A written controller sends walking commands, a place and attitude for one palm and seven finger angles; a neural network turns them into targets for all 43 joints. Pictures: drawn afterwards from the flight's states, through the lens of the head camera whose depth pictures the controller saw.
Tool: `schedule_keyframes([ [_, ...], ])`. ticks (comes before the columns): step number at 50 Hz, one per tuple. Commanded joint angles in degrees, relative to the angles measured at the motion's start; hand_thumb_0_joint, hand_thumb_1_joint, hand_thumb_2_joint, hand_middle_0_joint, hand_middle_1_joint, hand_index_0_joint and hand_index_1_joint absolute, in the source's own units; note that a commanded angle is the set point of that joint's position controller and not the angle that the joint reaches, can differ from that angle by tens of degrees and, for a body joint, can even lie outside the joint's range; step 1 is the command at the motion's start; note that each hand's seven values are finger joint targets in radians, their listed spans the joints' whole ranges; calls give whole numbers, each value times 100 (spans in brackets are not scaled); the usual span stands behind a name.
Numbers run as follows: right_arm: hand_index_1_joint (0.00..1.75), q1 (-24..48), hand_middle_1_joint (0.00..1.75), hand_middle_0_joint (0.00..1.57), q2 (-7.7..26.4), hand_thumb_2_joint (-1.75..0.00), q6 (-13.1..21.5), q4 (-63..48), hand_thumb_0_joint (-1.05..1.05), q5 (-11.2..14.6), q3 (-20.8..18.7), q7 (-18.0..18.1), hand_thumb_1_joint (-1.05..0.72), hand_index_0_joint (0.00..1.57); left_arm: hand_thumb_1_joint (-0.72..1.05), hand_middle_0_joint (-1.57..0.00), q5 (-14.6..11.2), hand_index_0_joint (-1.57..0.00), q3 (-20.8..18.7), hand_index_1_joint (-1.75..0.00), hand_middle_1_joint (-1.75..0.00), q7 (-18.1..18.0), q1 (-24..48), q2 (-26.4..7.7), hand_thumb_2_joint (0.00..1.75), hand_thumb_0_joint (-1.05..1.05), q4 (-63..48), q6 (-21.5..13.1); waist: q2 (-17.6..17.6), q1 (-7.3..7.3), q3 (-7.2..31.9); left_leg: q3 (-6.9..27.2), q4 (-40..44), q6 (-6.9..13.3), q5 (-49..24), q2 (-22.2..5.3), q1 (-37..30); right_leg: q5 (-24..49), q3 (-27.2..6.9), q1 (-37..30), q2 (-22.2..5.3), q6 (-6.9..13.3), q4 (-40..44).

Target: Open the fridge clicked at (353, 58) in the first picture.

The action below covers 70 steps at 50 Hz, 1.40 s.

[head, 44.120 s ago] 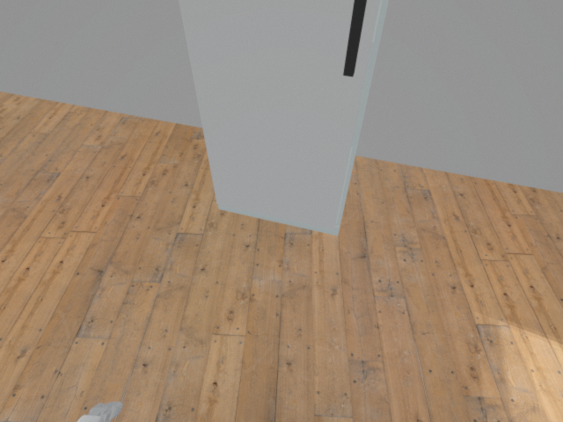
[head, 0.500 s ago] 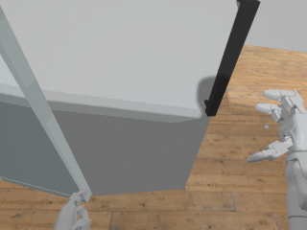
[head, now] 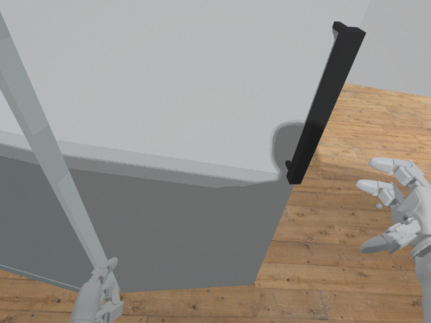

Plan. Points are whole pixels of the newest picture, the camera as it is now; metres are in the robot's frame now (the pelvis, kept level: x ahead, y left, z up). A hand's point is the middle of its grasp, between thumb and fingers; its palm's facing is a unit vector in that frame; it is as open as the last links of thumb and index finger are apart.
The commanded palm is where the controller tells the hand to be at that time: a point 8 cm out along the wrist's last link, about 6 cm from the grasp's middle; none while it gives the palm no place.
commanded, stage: draw the hand back to the body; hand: right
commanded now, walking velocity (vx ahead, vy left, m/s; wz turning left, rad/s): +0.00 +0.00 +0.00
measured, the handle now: (312, 115) +0.45 -0.17 +0.22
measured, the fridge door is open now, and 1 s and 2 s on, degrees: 72 72 72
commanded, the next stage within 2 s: step back with the hand held close in 1.36 s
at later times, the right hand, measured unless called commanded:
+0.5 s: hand (414, 242) +0.21 -0.27 +0.16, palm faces +0.43 +0.87 -0.25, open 13.4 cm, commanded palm +0.16 -0.29 +0.18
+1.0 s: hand (426, 259) +0.18 -0.28 +0.16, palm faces +0.46 +0.81 -0.36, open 8.6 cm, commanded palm +0.14 -0.31 +0.18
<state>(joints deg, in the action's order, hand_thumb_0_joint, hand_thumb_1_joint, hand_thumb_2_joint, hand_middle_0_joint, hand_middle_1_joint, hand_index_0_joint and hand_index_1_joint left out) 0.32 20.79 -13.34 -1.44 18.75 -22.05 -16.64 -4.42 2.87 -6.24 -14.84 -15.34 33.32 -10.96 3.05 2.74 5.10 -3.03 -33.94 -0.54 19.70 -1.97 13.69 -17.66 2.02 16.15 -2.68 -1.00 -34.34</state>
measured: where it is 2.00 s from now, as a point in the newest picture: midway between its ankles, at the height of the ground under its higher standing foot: outside the picture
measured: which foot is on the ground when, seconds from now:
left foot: down 0.00-1.00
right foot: down 0.00-1.00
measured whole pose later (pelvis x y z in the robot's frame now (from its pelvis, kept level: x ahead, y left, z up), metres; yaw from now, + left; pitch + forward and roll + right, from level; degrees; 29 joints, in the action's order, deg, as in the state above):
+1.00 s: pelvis -0.01 -0.01 +0.01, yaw +1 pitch -5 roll +0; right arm -24.6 18.7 4.6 -18.5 3.9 -19.6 5.1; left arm 0.6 1.2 -5.3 -12.2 -13.1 37.3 -9.7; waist 2.5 4.4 -0.9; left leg -2.4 -24.0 -1.0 14.6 -2.0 4.1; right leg -12.9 2.9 6.3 -2.1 -0.6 -24.6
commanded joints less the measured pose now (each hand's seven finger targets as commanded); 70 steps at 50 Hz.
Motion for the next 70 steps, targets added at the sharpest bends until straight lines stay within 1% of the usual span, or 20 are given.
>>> schedule_keyframes([
  [1, 115, 1269, 115, 25, 1003, -20, 462, -1662, 0, 197, -424, 122, 55, 25, 90, -20, 62, -20, -200, -30, -30, -17, 777, -556, 90, 0, -955, -432, -194, 21, 655, -82, 472, 79, -2163, 276, 22, 1685, -143, -710, 235, 254, 390],
  [4, 115, 1119, 115, 25, 953, -20, 335, -1549, 0, 179, -357, 32, 55, 25, 90, -20, 48, -20, -195, -30, -30, -51, 816, -598, 90, 0, -894, -376, -225, 18, 465, -91, 568, 83, -1831, 299, 103, 1435, -148, -689, 239, 246, 460],
  [7, 115, 1176, 115, 25, 852, -20, 151, -1928, 0, 20, -88, 26, 55, 25, 90, -20, 44, -20, -142, -30, -30, -67, 913, -530, 90, 0, -960, -348, 266, 24, 431, -96, 589, 111, -1620, 260, 101, 1347, -188, -762, 242, 229, 572],
  [14, 104, 1094, 104, 24, 1191, -29, 270, -2516, 0, 34, -477, 152, 37, 24, 90, -20, 123, -20, -50, -30, -30, -111, 1076, -464, 90, 0, -961, -351, 162, 102, 534, -117, 739, 135, -1407, 297, -143, 1278, -244, -888, 245, 214, 688],
  [15, 102, 1170, 102, 24, 1604, -31, 828, -2805, 0, -840, -463, 1078, 33, 24, 90, -20, 365, -20, -70, -30, -30, -60, 1113, -370, 90, 0, -900, -400, 177, 99, -303, 95, 1195, 86, -1126, 223, 139, 1022, -145, -528, 336, 216, 808],
  [16, 100, 452, 100, 24, 1013, -32, 986, -2157, 0, -909, -231, 1451, 30, 24, 90, -20, 412, -20, -75, -30, -30, -50, 1039, -343, 90, 0, -750, -409, -65, 24, -452, -9, 1132, 86, -901, 191, 158, 772, -157, -478, 294, 191, 902],
  [17, 98, 48, 98, 24, 798, -34, 1037, -2011, 0, -947, -105, 1606, 26, 24, 90, -20, 404, -20, -79, -30, -30, -24, 1045, -351, 90, 0, -766, -368, -202, 52, -545, -14, 1131, 75, -815, 182, 139, 670, -170, -418, 276, 193, 941],
  [23, 85, -200, 85, 23, 817, -44, 1722, -2626, 0, -1305, 18, 2094, 4, 23, 90, -20, 444, -20, -186, -30, -30, 29, 1066, -357, 90, 0, -692, -272, 237, 86, 60, 49, 1204, 92, -602, 153, -330, 485, -72, -857, 224, 209, 1222],
  [24, 83, -334, 83, 23, 864, -46, 1781, -2604, 0, -1327, -7, 2143, 1, 23, 90, -20, 466, -20, -200, -30, -30, 20, 1076, -390, 90, 0, -656, -300, 52, 88, 54, 54, 1260, 80, -629, 163, -376, 494, -77, -845, 208, 231, 1244],
  [28, 75, -273, 75, 23, 966, -53, 2008, -2898, 0, -1465, -48, 2324, -14, 23, 90, -20, 481, -20, -251, -30, -30, -20, 1109, -400, 90, 0, -564, -352, 156, 76, 95, 46, 1312, 88, -511, 168, -433, 412, -74, -945, 233, 239, 1347],
  [34, 62, -945, 62, 22, 989, -64, 2144, -2491, 0, -1488, -251, 2364, -36, 22, 90, -20, 480, -20, -317, -30, -30, -42, 1134, -393, 90, 0, -422, -313, -170, 150, -362, 33, 1479, 77, -491, 171, -438, 450, -54, -864, 218, 252, 1459],
  [38, 53, -1301, 53, 21, 849, -71, 2192, -2436, 0, -1467, -242, 2296, -50, 21, 90, -20, 469, -20, -330, -30, -30, 4, 1122, -356, 90, 0, -456, -237, -74, 166, -536, 21, 1432, 68, -610, 161, -493, 564, -29, -838, 202, 226, 1522],
  [44, 41, -1665, 41, 21, 1029, -81, 2221, -2798, 0, -1466, -466, 2265, -72, 21, 90, -20, 508, -20, -386, -30, -30, 24, 1121, -375, 90, 0, -522, -211, -163, 207, -329, 37, 1505, 49, -1032, 179, -653, 1004, 35, -1022, 192, 253, 1445],
  [46, 36, -1705, 36, 20, 1017, -85, 2220, -3001, 0, -1472, -457, 2271, -79, 20, 90, -20, 510, -20, -375, -30, -30, 22, 1102, -340, 90, 0, -556, -209, 73, 197, -246, 56, 1487, 49, -1087, 157, -658, 1059, 58, -1097, 208, 252, 1411],
  [49, 30, -1879, 30, 20, 1061, -90, 2204, -3104, 0, -1497, -523, 2298, -90, 20, 90, -20, 532, -20, -381, -30, -30, 15, 1074, -343, 90, 0, -528, -227, 87, 194, -233, 37, 1524, 55, -1249, 170, -715, 1193, 70, -1126, 223, 249, 1382],
  [52, 30, -1608, 30, 20, 902, -90, 2151, -3100, 0, -1525, -332, 2312, -90, 20, 90, -20, 526, -20, -357, -30, -30, -3, 1055, -320, 90, 0, -504, -208, 205, 119, -401, 15, 1527, 44, -1192, 177, -564, 1155, 75, -1157, 229, 236, 1392],
  [54, 30, -1625, 30, 20, 881, -90, 2103, -2941, 0, -1533, -308, 2320, -90, 20, 90, -20, 534, -20, -365, -30, -30, -19, 1032, -355, 90, 0, -476, -217, -45, 106, -527, -10, 1588, 36, -1228, 198, -511, 1188, 64, -1144, 219, 254, 1397],
  [64, 30, -1835, 30, 20, 960, -90, 1963, -2929, 0, -1518, -419, 2316, -90, 20, 90, -20, 559, -20, -354, -30, -30, 2, 1060, -330, 90, 0, -536, -74, -107, 209, -119, -20, 1408, 41, -1848, 163, -884, 1741, 56, -1225, 235, 261, 1337],
  [69, 30, -1867, 30, 20, 1010, -90, 1939, -3047, 0, -1521, -487, 2312, -90, 20, 90, -20, 557, -20, -354, -30, -30, 25, 1068, -308, 90, 0, -556, -25, -3, 216, -109, -27, 1385, 51, -2087, 167, -935, 1980, 65, -1227, 227, 242, 1297],
  [70, 30, -1799, 30, 20, 964, -90, 1939, -3152, 0, -1530, -438, 2313, -90, 20, 90, -20, 550, -20, -350, -30, -30, 32, 1067, -289, 90, 0, -574, -19, 216, 197, -70, -16, 1351, 54, -2092, 150, -931, 2007, 77, -1273, 224, 230, 1291],
])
